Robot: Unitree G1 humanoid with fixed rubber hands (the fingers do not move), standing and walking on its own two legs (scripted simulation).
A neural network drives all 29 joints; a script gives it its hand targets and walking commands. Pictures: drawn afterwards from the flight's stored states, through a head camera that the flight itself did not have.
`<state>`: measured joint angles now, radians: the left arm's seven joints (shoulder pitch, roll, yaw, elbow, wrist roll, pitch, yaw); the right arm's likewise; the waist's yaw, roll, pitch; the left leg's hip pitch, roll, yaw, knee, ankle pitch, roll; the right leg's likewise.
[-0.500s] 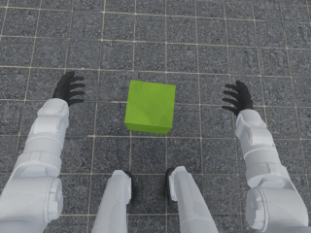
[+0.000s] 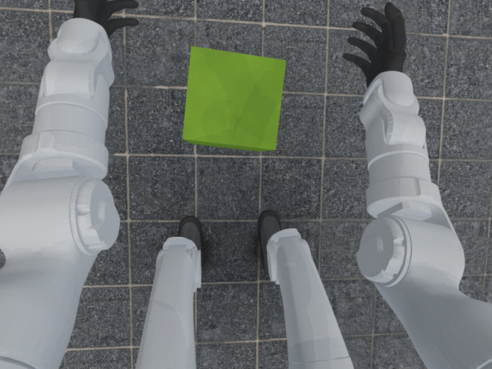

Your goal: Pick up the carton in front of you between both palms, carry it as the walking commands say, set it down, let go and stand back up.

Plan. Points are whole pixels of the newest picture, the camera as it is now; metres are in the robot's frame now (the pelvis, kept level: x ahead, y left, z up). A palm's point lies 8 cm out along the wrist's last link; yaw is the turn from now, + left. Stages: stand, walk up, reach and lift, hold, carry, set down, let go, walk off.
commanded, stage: reach and lift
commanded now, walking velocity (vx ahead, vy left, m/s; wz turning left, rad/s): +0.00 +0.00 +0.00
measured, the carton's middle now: (231, 108) +0.51 -0.03 -0.52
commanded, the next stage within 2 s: none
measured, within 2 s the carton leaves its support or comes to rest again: leaves its support in 1.62 s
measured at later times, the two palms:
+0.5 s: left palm (144, 86) +0.53 +0.16 -0.36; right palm (324, 108) +0.48 -0.22 -0.36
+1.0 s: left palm (157, 92) +0.54 +0.15 -0.45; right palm (304, 108) +0.49 -0.20 -0.45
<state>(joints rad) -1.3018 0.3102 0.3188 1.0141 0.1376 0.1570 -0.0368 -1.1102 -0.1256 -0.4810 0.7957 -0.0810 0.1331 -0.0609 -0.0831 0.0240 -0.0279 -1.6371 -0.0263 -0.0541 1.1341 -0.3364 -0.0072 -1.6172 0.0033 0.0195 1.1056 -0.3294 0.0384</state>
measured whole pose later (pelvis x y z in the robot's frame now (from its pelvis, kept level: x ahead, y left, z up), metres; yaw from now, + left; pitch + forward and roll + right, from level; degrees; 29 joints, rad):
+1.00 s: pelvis -0.04 +0.00 -0.27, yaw -2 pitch +38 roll -3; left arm -1.57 0.46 -0.04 1.21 -0.22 0.06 0.07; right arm -1.46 -0.28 -0.19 1.11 0.21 0.04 -0.15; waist -0.06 -0.02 0.38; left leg -2.27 -0.04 -0.06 2.23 -0.62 -0.03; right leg -2.26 0.04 0.02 2.19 -0.59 0.07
